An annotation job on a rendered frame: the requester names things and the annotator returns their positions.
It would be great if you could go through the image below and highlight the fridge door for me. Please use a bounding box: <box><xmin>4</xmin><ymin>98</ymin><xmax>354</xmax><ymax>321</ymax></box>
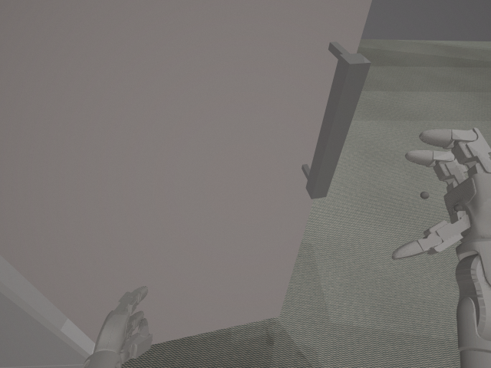
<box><xmin>0</xmin><ymin>0</ymin><xmax>372</xmax><ymax>345</ymax></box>

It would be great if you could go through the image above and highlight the robot left forearm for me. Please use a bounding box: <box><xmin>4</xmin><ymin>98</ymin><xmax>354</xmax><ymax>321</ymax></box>
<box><xmin>82</xmin><ymin>350</ymin><xmax>122</xmax><ymax>368</ymax></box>

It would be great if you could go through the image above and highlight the robot right hand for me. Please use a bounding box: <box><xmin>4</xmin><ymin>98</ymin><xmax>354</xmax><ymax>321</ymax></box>
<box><xmin>392</xmin><ymin>128</ymin><xmax>491</xmax><ymax>260</ymax></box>

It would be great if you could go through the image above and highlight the robot left hand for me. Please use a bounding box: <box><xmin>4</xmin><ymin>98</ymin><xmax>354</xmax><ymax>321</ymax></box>
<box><xmin>93</xmin><ymin>286</ymin><xmax>153</xmax><ymax>364</ymax></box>

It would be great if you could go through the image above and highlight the robot right forearm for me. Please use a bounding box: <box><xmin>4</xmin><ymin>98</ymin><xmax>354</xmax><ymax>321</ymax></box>
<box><xmin>456</xmin><ymin>238</ymin><xmax>491</xmax><ymax>368</ymax></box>

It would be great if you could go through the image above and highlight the handle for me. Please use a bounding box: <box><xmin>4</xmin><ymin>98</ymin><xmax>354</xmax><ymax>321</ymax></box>
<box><xmin>302</xmin><ymin>42</ymin><xmax>371</xmax><ymax>199</ymax></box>

